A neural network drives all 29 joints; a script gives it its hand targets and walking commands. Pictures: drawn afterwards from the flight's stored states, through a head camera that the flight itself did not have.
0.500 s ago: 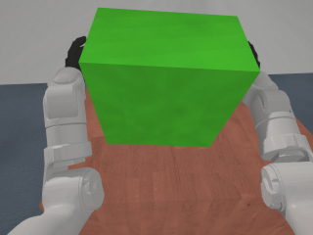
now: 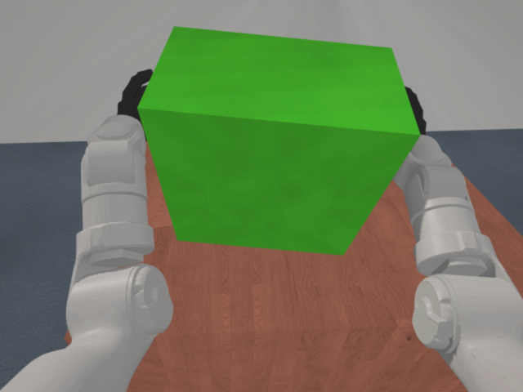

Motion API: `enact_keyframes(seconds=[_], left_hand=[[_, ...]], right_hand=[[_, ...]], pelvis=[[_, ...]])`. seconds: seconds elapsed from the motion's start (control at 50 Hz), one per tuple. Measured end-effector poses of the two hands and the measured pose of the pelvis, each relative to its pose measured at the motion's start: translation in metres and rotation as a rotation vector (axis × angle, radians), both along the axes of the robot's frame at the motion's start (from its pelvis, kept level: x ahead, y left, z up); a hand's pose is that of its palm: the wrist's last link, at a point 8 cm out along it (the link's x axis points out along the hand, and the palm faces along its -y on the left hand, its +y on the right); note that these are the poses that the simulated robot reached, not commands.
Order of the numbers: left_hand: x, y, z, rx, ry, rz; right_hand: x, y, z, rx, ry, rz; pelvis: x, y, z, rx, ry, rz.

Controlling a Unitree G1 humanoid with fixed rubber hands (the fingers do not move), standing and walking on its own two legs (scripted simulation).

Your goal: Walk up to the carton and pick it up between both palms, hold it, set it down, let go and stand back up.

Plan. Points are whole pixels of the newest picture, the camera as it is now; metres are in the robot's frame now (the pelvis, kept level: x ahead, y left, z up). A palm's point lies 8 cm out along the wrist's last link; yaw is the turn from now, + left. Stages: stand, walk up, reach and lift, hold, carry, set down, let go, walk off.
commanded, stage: set down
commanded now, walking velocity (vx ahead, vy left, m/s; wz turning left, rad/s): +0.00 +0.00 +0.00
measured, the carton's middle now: (270, 156) +0.41 -0.02 +0.21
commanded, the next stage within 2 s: none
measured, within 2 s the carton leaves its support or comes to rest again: neither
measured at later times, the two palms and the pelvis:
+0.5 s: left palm (157, 141) +0.44 +0.15 +0.22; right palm (407, 161) +0.38 -0.23 +0.21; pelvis +0.01 +0.00 +0.00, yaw +0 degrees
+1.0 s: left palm (152, 152) +0.45 +0.17 +0.19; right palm (387, 178) +0.39 -0.21 +0.17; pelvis +0.01 +0.01 +0.00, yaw +1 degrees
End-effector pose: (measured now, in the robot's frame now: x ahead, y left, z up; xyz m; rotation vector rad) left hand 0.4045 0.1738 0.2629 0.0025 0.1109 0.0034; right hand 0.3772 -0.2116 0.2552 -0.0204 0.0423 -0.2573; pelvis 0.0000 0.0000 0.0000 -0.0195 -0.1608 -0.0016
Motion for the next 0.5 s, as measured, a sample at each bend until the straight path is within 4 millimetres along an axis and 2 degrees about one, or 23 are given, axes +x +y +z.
enact_keyframes(seconds=[0.22,0.38,0.5], left_hand=[[0.019,-0.006,-0.024,0.035,0.021,-0.037],[0.031,-0.019,-0.035,0.032,0.028,-0.068],[0.033,-0.020,-0.044,0.020,0.049,-0.070]], right_hand=[[0.005,-0.004,-0.034,-0.002,0.014,-0.034],[0.006,-0.016,-0.038,-0.017,0.019,-0.065],[0.007,-0.017,-0.041,-0.036,0.039,-0.067]], pelvis=[[0.003,0.005,0.000,-0.004,0.033,0.017],[0.009,0.005,0.001,-0.004,0.065,0.000],[0.011,0.004,0.001,-0.004,0.062,-0.007]])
